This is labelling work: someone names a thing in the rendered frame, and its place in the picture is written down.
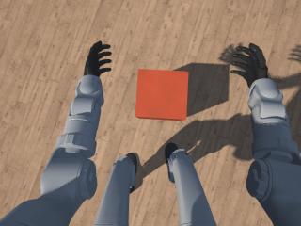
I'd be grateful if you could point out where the left robot forearm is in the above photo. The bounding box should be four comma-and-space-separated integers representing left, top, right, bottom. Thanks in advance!
40, 74, 104, 194

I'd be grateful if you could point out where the robot right upper arm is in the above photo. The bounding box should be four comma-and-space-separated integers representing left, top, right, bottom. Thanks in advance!
246, 158, 301, 226

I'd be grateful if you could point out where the robot shin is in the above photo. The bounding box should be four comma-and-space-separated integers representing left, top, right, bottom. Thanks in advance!
112, 155, 133, 168
170, 149, 194, 163

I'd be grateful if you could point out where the robot left upper arm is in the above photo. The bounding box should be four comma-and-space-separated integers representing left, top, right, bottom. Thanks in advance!
0, 158, 98, 226

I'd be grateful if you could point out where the carton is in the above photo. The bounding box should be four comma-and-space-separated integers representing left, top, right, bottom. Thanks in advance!
135, 69, 189, 121

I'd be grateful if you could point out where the left robot shin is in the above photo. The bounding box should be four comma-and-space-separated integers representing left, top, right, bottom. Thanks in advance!
112, 155, 133, 168

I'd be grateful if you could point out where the right robot shin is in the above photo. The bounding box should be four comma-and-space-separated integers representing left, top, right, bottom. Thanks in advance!
170, 149, 194, 163

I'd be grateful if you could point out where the right robot hand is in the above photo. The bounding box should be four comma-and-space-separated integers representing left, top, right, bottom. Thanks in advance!
230, 43, 268, 88

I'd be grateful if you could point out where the left robot hand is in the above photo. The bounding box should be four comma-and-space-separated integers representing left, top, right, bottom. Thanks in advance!
84, 41, 112, 77

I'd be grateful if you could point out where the right robot forearm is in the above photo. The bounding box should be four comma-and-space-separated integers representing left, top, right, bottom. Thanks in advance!
247, 78, 301, 166

